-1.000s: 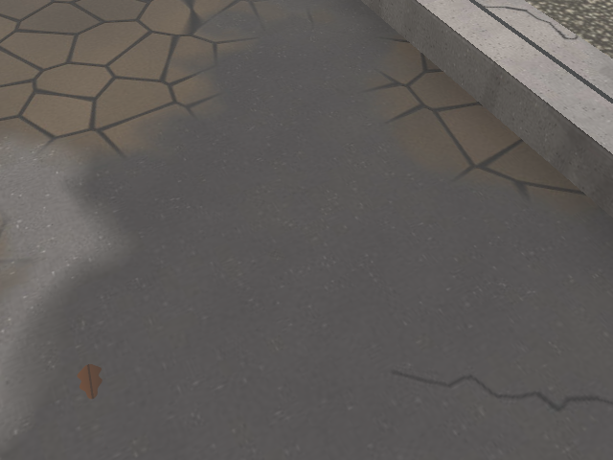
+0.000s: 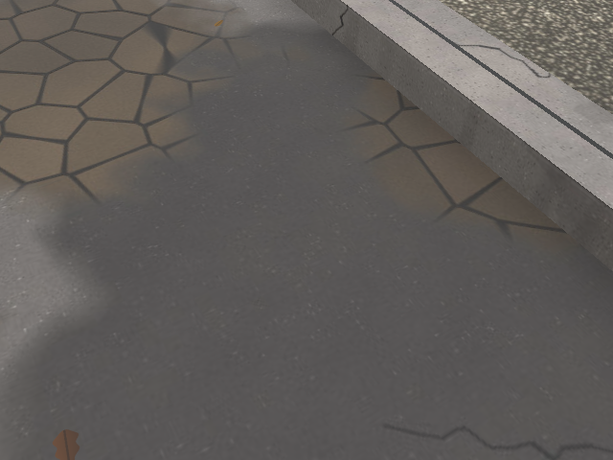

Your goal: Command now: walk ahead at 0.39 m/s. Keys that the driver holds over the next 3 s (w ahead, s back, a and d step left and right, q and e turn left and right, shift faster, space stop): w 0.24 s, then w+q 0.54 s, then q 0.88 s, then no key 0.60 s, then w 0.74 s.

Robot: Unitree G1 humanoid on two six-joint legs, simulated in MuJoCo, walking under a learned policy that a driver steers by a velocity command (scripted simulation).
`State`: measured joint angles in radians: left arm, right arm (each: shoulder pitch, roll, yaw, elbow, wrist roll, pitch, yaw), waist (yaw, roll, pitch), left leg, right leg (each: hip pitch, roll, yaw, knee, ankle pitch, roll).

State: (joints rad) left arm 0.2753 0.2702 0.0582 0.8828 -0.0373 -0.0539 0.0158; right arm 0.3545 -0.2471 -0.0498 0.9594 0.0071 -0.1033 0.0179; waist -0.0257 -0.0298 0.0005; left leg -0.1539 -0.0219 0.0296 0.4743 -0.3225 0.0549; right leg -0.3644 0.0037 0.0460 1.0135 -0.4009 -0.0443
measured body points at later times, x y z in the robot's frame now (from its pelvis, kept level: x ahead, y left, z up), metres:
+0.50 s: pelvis +0.25 -0.05 +0.00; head +0.28 -0.06 +0.44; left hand +0.38 +0.22 -0.11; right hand +0.28 -0.32 -0.14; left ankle +0.13 +0.08 -0.64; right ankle +0.32 -0.14 -0.74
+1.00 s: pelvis +0.50 +0.04 -0.02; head +0.55 +0.07 +0.43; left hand +0.48 +0.34 -0.15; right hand +0.76 -0.15 -0.11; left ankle +0.56 +0.14 -0.74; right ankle +0.42 -0.15 -0.63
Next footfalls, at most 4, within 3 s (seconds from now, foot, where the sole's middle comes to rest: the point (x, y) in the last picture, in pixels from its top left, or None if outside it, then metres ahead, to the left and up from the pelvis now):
0.36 right None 0.36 -0.14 -0.78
0.90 left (228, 428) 0.60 0.15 -0.78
1.40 right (298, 365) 0.76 0.00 -0.78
1.80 left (215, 450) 0.55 0.18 -0.78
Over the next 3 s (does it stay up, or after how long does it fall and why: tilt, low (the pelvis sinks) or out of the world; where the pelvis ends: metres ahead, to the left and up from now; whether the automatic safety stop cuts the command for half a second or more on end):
stays up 0.80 0.26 -0.02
